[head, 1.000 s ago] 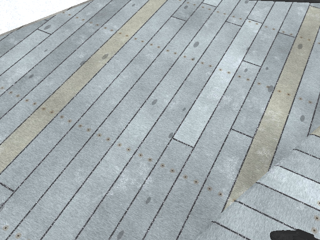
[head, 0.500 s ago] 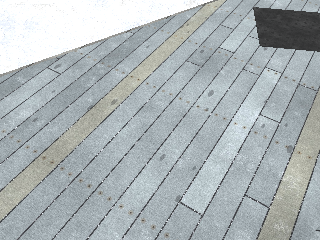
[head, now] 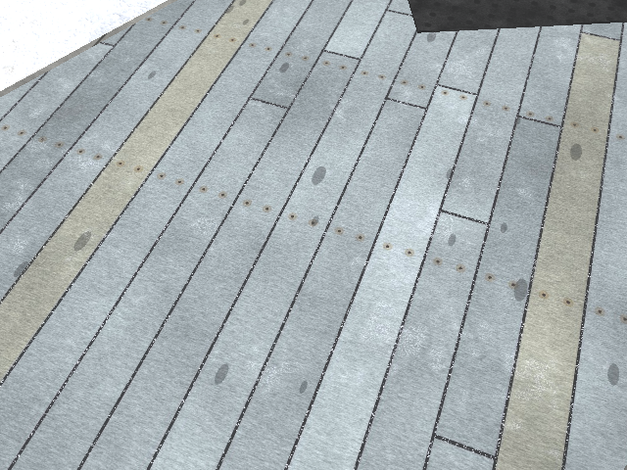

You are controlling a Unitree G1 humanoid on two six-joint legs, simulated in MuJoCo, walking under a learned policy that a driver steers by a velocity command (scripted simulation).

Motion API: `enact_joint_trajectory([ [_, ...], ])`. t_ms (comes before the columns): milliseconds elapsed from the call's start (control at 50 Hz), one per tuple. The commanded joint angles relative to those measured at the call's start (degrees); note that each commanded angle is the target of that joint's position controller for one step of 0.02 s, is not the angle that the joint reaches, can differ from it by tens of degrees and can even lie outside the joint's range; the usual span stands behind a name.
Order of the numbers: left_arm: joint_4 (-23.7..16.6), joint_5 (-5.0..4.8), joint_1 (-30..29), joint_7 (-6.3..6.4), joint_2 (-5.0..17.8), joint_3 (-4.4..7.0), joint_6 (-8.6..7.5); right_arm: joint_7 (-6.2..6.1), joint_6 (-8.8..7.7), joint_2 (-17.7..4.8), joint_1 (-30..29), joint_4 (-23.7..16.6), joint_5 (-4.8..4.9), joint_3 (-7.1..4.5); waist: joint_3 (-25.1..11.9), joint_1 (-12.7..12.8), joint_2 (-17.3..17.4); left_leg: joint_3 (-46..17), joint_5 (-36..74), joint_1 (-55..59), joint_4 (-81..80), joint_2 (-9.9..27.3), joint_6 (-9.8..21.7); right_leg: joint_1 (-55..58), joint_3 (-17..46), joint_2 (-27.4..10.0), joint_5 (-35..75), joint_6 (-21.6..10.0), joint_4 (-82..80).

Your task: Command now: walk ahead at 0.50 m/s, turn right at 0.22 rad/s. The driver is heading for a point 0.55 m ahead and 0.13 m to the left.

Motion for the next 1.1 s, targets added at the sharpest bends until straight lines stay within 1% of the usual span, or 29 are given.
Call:
enact_joint_trajectory([
  [20, -3.0, -0.91, 1.1, -0.02, 8.2, 1.78, -2.1, 0.76, -0.14, -3.7, 5.3, -1.7, 0.45, -0.61, -8.1, -2.8, -2.3, 2.6, 13.8, 11.0, -12.3, 1.7, 0.8, -4.5, 11.5, -17.9, 37.3, -7.0, -12.8],
  [60, -2.4, -1.66, 2.4, -0.23, 6.0, 1.13, -2.15, 0.99, -0.38, -3.3, -0.1, -2.6, 1.32, -0.46, -6.9, -0.5, -4.4, 4.3, 23.6, 13.0, -21.1, 0.3, 2.7, -1.8, 7.2, -15.0, 33.8, -2.8, -13.9],
  [100, -1.2, -1.7, 5.8, 0.13, 5.6, 0.91, -1.87, 1.23, -0.27, -2.9, -6.0, -3.9, 1.95, -0.24, -4.8, 2.5, -3.9, 5.9, 27.3, 10.1, -26.5, -1.0, 3.7, 4.4, 6.9, -15.8, 30.7, -0.5, -15.3],
  [180, 1.4, 0.79, 10.1, 1.24, 7.0, 0.96, -1.21, 1.74, -0.51, -3.3, -11.9, -6.1, 1.99, -0.57, -1.0, 4.3, -4.2, 6.5, 18.4, 5.8, -32.7, -4.0, 6.0, 16.3, 5.4, -19.6, 34.7, -0.3, -14.5],
  [220, 1.8, 1.48, 9.3, 1.75, 7.5, 0.9, -1.43, 1.53, -0.72, -3.9, -9.3, -5.3, 1.94, -1.19, -1.9, 2.6, -5.2, 7.6, 10.7, 10.0, -34.3, -7.1, 7.6, 19.6, 3.3, -20.4, 47.4, 0.3, -9.5],
  [260, 1.8, 1.71, 7.2, 2.17, 8.4, 0.82, -1.6, 0.82, -1.04, -5.4, 2.3, -1.6, 1.62, -2.27, -7.4, -2.9, -6.1, 8.2, 6.8, 21.8, -37.2, -10.3, 10.5, 20.2, 1.0, -20.2, 60.2, 1.2, 3.9],
  [280, 0.8, 1.28, 4.6, 2.2, 9.0, 0.72, -1.79, 0.33, -1.35, -7.5, 12.9, 1.3, 1.0, -3.33, -11.8, -8.5, -5.4, 3.6, 9.9, 35.9, -39.2, -7.2, 13.5, 11.8, -0.6, -19.6, 54.5, 1.8, 15.7],
  [300, -2.1, -0.71, 6.5, 1.58, 5.6, -0.21, -2.29, -0.05, -1.16, -15.0, 21.5, 2.6, -0.46, -5.64, -21.0, -9.6, 5.1, -20.0, 13.5, 55.9, -38.2, 9.3, 22.6, -7.3, -4.5, -13.3, 27.6, 4.9, 39.5],
  [320, -2.7, -0.08, 5.4, 1.21, 7.9, 0.53, -2.56, 0.65, 0.14, -13.7, 20.9, 3.4, 1.97, -5.95, -24.5, -8.8, 7.5, -38.8, 15.9, 60.5, -45.6, 16.8, 28.2, -20.4, -3.0, -5.0, -17.2, 5.6, 50.6],
  [340, -4.7, 1.67, -0.7, 1.06, 9.2, 0.9, -2.67, 0.93, 0.51, -12.0, 16.2, 3.0, 3.17, -5.65, -15.2, -6.9, 1.4, -33.1, 8.7, 54.1, -47.1, 13.5, 26.1, -26.9, 2.3, -9.3, -13.8, 4.6, 50.7],
  [380, -6.4, 1.25, -5.0, 0.34, 7.7, 0.78, -2.89, 0.88, 0.74, -8.1, 9.4, 2.1, 2.49, -4.86, -4.9, -3.0, -2.3, -23.4, 9.9, 37.5, -51.7, 8.8, 21.2, -24.1, 2.2, -13.4, -8.2, 4.9, 41.5],
  [400, -6.7, 1.91, -4.3, 0.27, 7.1, 0.68, -1.9, 0.6, 0.64, -7.5, 8.3, 2.2, 2.57, -4.6, -3.5, -0.8, -2.4, -20.1, 11.0, 31.7, -53.4, 6.0, 19.3, -20.5, 2.0, -14.4, -7.6, 5.6, 38.1],
  [440, -6.7, 2.39, -2.7, 0.05, 5.6, 0.17, -0.47, 0.6, -0.05, -8.6, 8.7, 2.3, 2.35, -5.02, -4.4, 0.7, -0.1, -16.8, 17.8, 27.1, -54.3, 3.6, 19.3, -16.2, 0.5, -14.6, -6.3, 7.2, 33.6],
  [480, -8.0, 2.36, -5.6, -0.32, 5.5, 0.09, -0.11, 0.5, -0.25, -10.1, 9.6, 2.5, 2.61, -5.59, -4.9, 0.6, 0.6, -14.2, 17.4, 24.6, -55.7, 1.5, 18.9, -15.8, -0.7, -14.8, -2.0, 8.7, 28.1],
  [560, -11.7, 1.67, -16.0, -0.49, 5.1, -0.25, 0.14, 0.36, -0.1, -10.5, 14.5, 3.4, 3.09, -6.15, -4.7, -2.9, 1.7, -13.7, 17.9, 26.7, -55.6, -0.6, 16.0, -17.1, -1.4, -14.4, 8.3, 10.4, 16.5],
  [660, -12.8, 0.89, -20.1, 0.14, 4.5, -0.92, -0.6, -0.48, 0.47, -9.1, 19.2, 5.0, 2.35, -5.56, -6.6, -5.2, 2.8, -10.5, 41.7, 33.5, -47.2, -1.2, 11.8, -12.5, -2.9, -10.4, 10.8, 8.9, 7.7],
  [700, -11.9, 1.1, -17.2, 0.44, 5.9, -0.54, -1.14, -1.1, 0.7, -9.2, 18.7, 5.0, 1.95, -5.51, -7.4, -3.9, 4.1, -12.2, 43.0, 35.8, -43.0, -0.7, 10.2, -8.2, -1.8, -9.4, 8.8, 7.4, 3.5],
  [740, -9.0, 1.59, -8.9, 1.1, 7.5, 0.07, -2.44, -1.43, 0.21, -9.8, 16.2, 4.5, 2.78, -5.57, -9.5, 0.7, 2.3, -11.5, 43.6, 35.3, -33.4, -2.9, 8.0, 2.8, -1.2, -10.1, 16.7, 5.3, -5.8],
  [760, -8.2, 2.26, -2.9, 1.65, 10.9, 0.68, -3.39, -1.35, -0.58, -7.9, 16.5, 2.9, 3.41, -4.89, -15.6, 2.2, -2.3, -10.0, 30.1, 28.9, -23.3, -5.2, 6.5, 15.6, 6.1, -19.6, 34.6, 2.8, -2.9],
  [780, -8.3, 1.85, -0.2, 1.49, 15.4, 1.94, -2.54, -1.84, -0.26, -3.0, 26.5, 3.6, 5.7, -3.99, -25.7, 0.5, -15.6, -3.3, -11.2, 17.1, -5.1, -13.4, 4.7, 31.5, 21.7, -36.4, 61.9, -7.9, 2.0],
  [800, -7.9, -0.25, -0.2, 1.06, 12.9, 1.94, -1.34, -2.36, 0.65, -8.1, 26.2, 4.8, 3.89, -4.85, -27.6, 0.7, -11.9, -2.6, -19.5, 13.8, 1.8, -12.9, 4.7, 27.7, 27.5, -37.6, 59.4, -11.0, -0.2],
  [820, -8.4, -0.46, -3.6, 0.83, 8.5, 0.69, -1.24, -2.21, 1.3, -8.5, 22.0, 5.4, 2.59, -5.12, -20.3, 0.1, -5.7, -4.6, -15.7, 13.1, 3.3, -10.9, 4.1, 20.5, 21.8, -33.6, 52.1, -9.4, -2.7],
  [840, -8.5, -0.05, -7.5, 1.0, 5.5, -0.34, -1.17, -1.85, 1.61, -6.9, 18.3, 5.0, 2.06, -4.75, -14.9, -0.7, -4.6, -4.4, -13.1, 12.6, 0.6, -9.4, 3.6, 14.9, 16.8, -30.3, 47.5, -7.1, -5.0],
  [860, -8.1, 0.18, -9.0, 1.36, 3.6, -1.16, -1.24, -1.44, 2.22, -5.9, 16.1, 4.9, 1.93, -4.54, -11.8, -1.3, -5.9, -4.5, -11.1, 14.1, -3.3, -7.8, 3.0, 10.6, 12.6, -27.5, 46.4, -5.3, -7.2],
  [900, -6.6, 0.53, -9.6, 1.47, 4.1, -1.36, -1.37, -0.99, 3.67, -4.6, 17.3, 6.1, 1.61, -4.23, -10.9, -3.1, -8.5, -2.4, -8.0, 20.7, -8.3, -8.2, 1.9, 4.6, 7.1, -23.6, 47.0, -3.6, -8.7],
  [960, -5.0, 0.72, -10.0, 1.33, 5.1, -1.39, -1.54, -1.27, 4.85, -3.1, 16.8, 7.4, 2.13, -3.42, -12.7, -4.2, -9.1, -0.1, -7.2, 25.5, -19.1, -7.9, 1.3, 3.0, 4.6, -22.3, 42.4, -3.7, -9.2],
  [1040, -3.1, 0.69, -8.8, 1.46, 6.8, -0.93, 0.3, -1.84, 5.9, -3.6, 12.2, 8.2, 2.1, -2.81, -11.6, -2.5, -10.6, 2.6, -3.3, 29.7, -30.0, -7.0, 2.0, -0.5, 7.0, -21.5, 14.0, -3.0, -11.8],
  [1080, -2.8, 0.22, -9.9, 1.56, 6.8, -0.92, 1.5, -1.92, 5.61, -2.9, 12.0, 9.4, 1.77, -2.35, -8.9, -3.6, -8.7, 3.5, 3.1, 34.6, -39.2, -6.9, 3.2, -5.7, 7.9, -20.3, -2.0, -0.8, -12.4],
  [1100, -2.2, 0.28, -8.7, 1.55, 6.0, -1.1, 1.82, -2.08, 5.16, -3.6, 10.8, 9.3, 1.28, -2.19, -6.8, -3.3, -6.4, 0.6, 5.6, 36.3, -43.6, -5.1, 4.0, -8.8, 8.6, -19.8, -7.8, 1.5, -13.0],
])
